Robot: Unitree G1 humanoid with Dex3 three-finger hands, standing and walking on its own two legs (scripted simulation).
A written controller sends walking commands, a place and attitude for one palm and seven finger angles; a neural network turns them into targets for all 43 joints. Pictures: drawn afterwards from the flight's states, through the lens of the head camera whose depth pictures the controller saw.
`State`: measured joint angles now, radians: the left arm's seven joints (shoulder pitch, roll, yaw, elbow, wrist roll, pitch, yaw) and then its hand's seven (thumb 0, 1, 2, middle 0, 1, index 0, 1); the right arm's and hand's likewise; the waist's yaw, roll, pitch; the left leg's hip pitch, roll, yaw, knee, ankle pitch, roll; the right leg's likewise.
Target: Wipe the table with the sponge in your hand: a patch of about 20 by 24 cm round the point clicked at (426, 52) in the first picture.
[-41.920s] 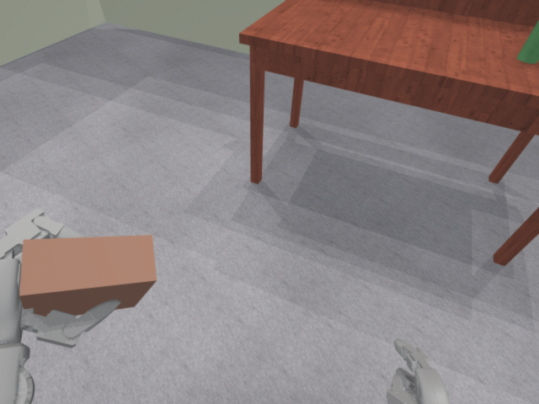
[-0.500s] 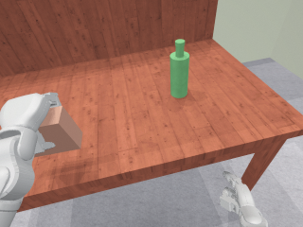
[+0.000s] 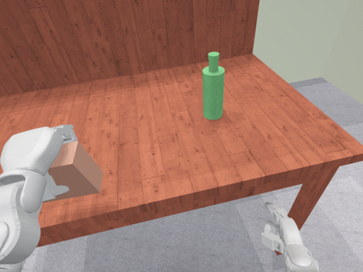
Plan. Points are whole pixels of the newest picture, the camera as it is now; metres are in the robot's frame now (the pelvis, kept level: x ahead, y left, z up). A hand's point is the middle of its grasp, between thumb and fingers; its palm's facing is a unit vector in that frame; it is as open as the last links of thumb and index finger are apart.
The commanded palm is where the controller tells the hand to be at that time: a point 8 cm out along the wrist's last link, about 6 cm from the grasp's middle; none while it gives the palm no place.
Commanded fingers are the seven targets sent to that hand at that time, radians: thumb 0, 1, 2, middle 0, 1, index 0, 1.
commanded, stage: bring the sponge back beside the body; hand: left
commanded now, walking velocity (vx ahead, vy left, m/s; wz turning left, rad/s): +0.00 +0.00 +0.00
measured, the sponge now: (63, 178) +0.22 +0.30 +0.13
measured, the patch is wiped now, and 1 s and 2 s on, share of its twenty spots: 1.00 1.00 1.00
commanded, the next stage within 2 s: step back with the hand held close in 0.68 s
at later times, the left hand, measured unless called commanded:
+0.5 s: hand (53, 179) +0.19 +0.28 +0.17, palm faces +0.19 -0.10 -0.98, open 9.5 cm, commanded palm +0.15 +0.28 +0.25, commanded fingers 0.00 0.10 1.30 -1.20 -1.60 -1.20 -1.60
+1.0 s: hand (82, 165) +0.22 +0.24 +0.18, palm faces +0.31 -0.84 -0.44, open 9.6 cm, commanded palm +0.16 +0.29 +0.23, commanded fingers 0.00 0.10 1.30 -1.20 -1.60 -1.20 -1.60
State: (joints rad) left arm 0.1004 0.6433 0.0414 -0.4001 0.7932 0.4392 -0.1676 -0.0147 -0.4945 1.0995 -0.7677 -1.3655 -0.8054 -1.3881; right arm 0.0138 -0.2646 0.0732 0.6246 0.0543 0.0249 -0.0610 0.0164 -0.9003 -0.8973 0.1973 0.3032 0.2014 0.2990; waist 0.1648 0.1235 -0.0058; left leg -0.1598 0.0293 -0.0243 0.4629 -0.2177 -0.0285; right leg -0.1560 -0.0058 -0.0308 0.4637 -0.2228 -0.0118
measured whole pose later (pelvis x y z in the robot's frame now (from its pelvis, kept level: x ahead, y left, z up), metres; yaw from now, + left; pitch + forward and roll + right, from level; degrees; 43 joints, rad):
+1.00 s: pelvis -0.01 +0.01 -0.01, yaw -1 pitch -1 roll -1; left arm 0.34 0.45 0.30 -0.62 -0.03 0.07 0.07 -0.02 -0.49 1.10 -0.77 -1.37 -0.81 -1.39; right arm 0.15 -0.23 0.09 0.50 0.02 -0.01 -0.07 0.01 -0.90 -0.90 0.20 0.30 0.20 0.30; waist 0.03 0.01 0.01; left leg -0.33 0.03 -0.05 0.62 -0.26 -0.01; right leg -0.31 0.01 -0.03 0.57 -0.25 0.00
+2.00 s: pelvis -0.10 +0.02 -0.03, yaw +3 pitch +3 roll +0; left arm 0.39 0.48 0.45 -0.77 -0.06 -0.18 0.14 -0.02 -0.51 1.10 -0.77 -1.37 -0.81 -1.39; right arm 0.17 -0.20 0.00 0.58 0.01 -0.05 -0.05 0.01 -0.90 -0.90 0.20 0.30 0.20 0.30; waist -0.06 -0.08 0.04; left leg -0.42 0.02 0.02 0.72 -0.38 -0.01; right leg -0.59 -0.05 0.01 0.75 -0.25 0.02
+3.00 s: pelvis -0.33 +0.00 -0.01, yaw -1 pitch -1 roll -1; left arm 0.42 0.43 0.39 -0.65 -0.04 -0.11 0.14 -0.02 -0.51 1.10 -0.77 -1.37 -0.81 -1.39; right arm 0.21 -0.17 0.03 0.62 0.01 -0.09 -0.05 0.02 -0.90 -0.90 0.20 0.30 0.20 0.30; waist -0.02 -0.02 -0.03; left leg -0.31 0.05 0.07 0.64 -0.31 0.03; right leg -0.51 0.02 -0.02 0.98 -0.45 -0.01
